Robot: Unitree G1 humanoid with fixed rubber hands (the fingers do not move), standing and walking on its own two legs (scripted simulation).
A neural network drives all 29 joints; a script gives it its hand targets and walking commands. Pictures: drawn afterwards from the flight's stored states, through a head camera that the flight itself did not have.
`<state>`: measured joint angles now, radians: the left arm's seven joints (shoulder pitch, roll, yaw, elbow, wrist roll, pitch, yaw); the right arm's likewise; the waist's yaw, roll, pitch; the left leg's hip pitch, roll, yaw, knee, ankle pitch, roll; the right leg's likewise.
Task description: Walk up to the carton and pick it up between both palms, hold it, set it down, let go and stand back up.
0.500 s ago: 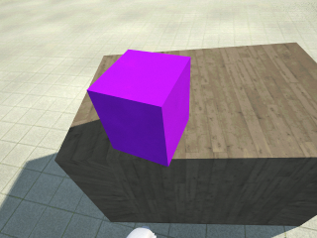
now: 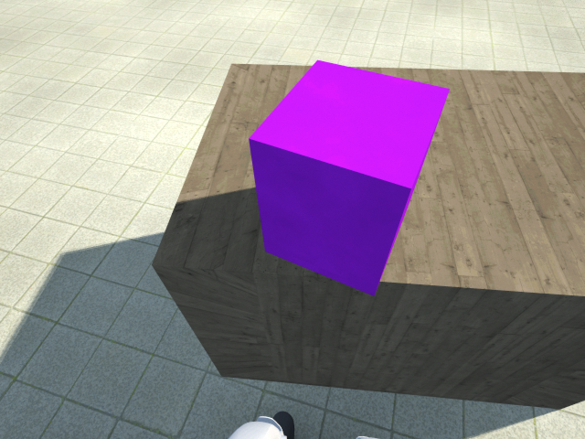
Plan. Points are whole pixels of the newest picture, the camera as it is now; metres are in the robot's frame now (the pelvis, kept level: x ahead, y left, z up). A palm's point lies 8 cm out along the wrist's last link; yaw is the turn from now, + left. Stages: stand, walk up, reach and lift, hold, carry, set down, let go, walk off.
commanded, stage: walk up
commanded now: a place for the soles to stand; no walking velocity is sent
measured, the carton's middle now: (346, 180) +0.49 -0.06 +0.07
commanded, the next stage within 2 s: none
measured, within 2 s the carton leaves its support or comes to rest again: neither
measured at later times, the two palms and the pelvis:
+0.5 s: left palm out of the picture +0.05 +0.33 -0.08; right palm out of the picture +0.07 -0.30 -0.08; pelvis +0.00 +0.01 +0.00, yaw +2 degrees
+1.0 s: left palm out of the picture +0.12 +0.25 -0.08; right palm out of the picture +0.12 -0.38 -0.09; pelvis +0.05 -0.07 +0.00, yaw -2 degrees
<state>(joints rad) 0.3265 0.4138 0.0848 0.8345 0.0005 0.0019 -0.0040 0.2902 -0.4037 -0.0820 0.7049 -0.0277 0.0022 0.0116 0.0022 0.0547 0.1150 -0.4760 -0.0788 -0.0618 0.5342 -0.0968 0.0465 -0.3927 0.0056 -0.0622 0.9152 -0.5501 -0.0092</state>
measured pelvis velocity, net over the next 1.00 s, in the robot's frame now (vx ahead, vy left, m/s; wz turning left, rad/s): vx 0.05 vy -0.07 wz -0.03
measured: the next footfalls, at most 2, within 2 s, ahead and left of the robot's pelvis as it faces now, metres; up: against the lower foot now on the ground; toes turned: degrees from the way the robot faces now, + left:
right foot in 0.06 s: +0.04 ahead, -0.11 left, -0.01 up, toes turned -2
left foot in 0.44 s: +0.12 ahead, +0.12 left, -0.01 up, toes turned -2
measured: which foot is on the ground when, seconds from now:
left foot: down 0.00-0.08, up 0.10-0.42, down 0.44-0.84, up 0.86-1.00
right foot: up 0.00-0.04, down 0.06-0.46, up 0.48-0.80, down 0.82-1.00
